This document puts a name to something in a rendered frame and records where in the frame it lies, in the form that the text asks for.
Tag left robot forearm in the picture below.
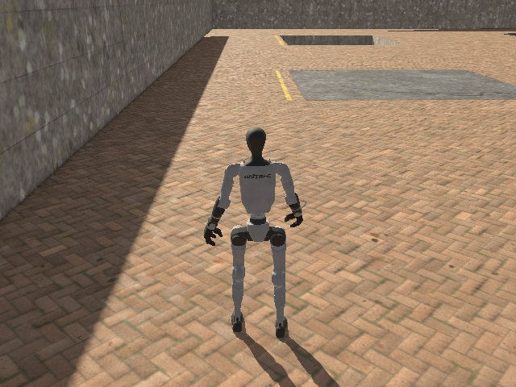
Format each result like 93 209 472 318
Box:
206 196 225 230

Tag right robot hand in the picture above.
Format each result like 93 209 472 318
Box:
285 213 303 227

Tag left robot hand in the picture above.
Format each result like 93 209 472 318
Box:
204 227 223 246

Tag robot right shin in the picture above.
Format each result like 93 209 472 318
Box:
274 272 286 327

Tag robot left upper arm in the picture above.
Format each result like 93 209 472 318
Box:
217 163 240 209

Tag humanoid robot torso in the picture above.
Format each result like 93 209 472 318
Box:
238 158 276 242

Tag robot right upper arm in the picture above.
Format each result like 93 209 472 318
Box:
273 161 298 205

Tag right robot forearm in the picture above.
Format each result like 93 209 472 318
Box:
289 193 302 217

